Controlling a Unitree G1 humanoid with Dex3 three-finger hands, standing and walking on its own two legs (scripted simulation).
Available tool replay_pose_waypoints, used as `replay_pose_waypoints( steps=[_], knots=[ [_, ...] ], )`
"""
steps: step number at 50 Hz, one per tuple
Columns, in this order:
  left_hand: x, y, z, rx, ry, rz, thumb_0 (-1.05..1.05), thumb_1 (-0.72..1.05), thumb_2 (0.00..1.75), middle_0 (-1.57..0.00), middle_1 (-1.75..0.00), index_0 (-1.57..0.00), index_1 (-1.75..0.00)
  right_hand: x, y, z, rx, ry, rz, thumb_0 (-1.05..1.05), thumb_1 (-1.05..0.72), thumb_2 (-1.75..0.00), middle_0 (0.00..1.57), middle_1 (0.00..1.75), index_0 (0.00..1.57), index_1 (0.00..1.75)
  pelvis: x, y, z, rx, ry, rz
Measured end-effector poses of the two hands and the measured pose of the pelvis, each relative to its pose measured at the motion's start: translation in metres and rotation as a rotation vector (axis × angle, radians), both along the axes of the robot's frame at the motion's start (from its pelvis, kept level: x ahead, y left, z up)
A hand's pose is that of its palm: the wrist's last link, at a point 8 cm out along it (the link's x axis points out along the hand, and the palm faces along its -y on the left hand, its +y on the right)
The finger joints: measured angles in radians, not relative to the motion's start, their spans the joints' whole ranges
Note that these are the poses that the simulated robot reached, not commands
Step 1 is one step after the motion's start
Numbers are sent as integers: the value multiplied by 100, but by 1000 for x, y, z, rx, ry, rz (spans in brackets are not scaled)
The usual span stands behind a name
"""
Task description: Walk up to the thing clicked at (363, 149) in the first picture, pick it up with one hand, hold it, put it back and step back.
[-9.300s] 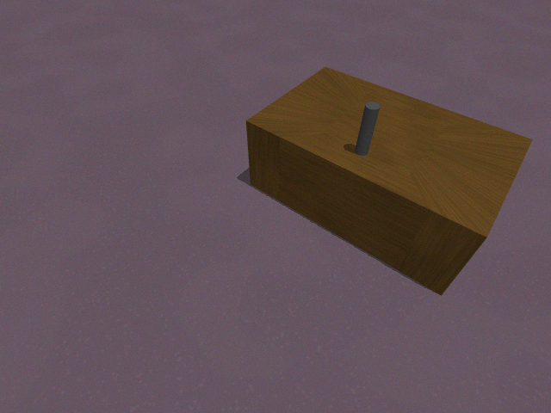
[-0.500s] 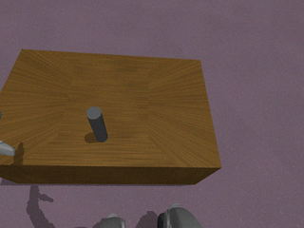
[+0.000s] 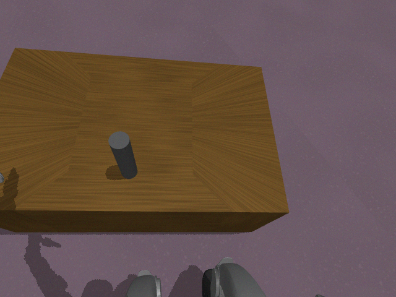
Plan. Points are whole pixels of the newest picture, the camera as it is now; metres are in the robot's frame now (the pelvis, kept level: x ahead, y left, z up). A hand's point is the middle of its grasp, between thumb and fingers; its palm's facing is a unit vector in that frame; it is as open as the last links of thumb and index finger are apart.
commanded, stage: go down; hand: left
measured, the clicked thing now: (124, 157) +0.49 +0.16 -0.21
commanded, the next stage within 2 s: approach in 0.46 s
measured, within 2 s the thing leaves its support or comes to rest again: neither
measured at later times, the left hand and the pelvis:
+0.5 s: hand out of the picture +0.42 +0.36 +0.03, palm faces +0.13 -0.99 -0.06, open 17.4 cm; pelvis +0.00 +0.00 -0.01, yaw +0 degrees
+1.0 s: hand (50, 157) +0.44 +0.31 -0.10, palm faces +0.07 -1.00 +0.06, open 17.7 cm; pelvis -0.03 +0.00 -0.11, yaw -1 degrees
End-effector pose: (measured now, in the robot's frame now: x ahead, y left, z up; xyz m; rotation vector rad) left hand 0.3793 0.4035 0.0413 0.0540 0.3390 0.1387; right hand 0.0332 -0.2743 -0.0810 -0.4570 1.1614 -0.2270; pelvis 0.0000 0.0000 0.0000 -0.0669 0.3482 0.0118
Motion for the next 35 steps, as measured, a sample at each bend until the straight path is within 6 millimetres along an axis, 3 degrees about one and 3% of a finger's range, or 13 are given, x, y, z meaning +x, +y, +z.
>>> replay_pose_waypoints(
  steps=[16,30,35],
  knots=[
    [8,4,0,-14,-29,-3,-1,-50,4,-7,-1,-5,-2,5,3,-2,-2,18,3,1,-88,-89,21,30,21,30,5,4,-2,-5,12,2],
    [17,6,2,-13,-65,2,-1,-52,5,-7,-2,-5,-3,-5,0,-6,-5,52,4,1,-89,-89,21,30,21,30,-1,1,-7,-3,27,3],
    [21,4,-7,-27,-86,1,-1,-55,3,-7,-2,-5,-3,-9,0,-10,-6,62,8,1,-88,-89,21,30,21,30,-2,0,-13,-5,46,3]
  ],
)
